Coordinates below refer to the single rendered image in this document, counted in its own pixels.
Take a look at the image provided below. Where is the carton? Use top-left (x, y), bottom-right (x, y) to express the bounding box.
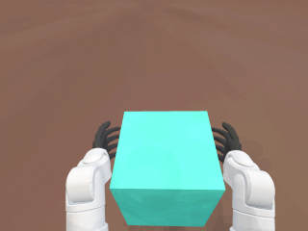
top-left (110, 111), bottom-right (225, 227)

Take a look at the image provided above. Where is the robot left hand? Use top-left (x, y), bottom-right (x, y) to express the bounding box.
top-left (92, 121), bottom-right (121, 160)

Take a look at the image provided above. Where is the right robot forearm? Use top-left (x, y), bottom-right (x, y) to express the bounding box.
top-left (222, 150), bottom-right (275, 231)

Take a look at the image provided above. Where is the robot right hand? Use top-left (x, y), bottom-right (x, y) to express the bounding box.
top-left (211, 122), bottom-right (242, 164)

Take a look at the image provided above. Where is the left robot forearm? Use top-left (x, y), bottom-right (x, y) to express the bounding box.
top-left (65, 148), bottom-right (112, 231)

